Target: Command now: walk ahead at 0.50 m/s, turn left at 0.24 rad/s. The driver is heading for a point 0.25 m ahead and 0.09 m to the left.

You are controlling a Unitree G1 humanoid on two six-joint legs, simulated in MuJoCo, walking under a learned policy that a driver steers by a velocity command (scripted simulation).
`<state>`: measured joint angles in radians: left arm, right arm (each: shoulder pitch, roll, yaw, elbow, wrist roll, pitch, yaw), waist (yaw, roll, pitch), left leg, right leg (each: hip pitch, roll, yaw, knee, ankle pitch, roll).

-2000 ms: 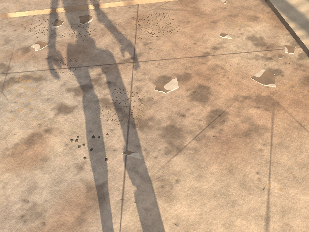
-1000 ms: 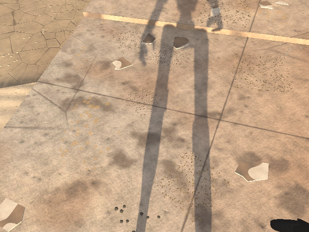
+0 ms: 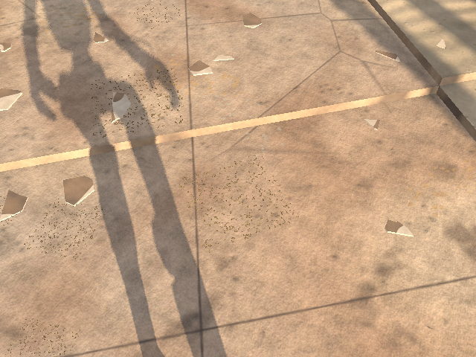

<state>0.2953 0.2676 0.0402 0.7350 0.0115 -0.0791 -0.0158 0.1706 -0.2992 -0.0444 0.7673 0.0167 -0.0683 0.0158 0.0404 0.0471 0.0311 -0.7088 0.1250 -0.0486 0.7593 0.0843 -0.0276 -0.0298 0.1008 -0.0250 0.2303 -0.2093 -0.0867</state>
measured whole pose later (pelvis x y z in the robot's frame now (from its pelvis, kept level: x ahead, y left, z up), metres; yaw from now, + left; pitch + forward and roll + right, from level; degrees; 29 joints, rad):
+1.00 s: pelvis +0.27 +0.02 -0.01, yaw +6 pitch -1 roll +0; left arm 0.17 0.23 0.03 0.97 0.00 -0.01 0.03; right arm 0.15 -0.25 -0.03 1.00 0.00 0.02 -0.03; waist -0.01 0.00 0.04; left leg -0.19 0.00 -0.01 0.49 -0.28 0.00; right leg -0.20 -0.01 0.01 0.50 -0.29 0.01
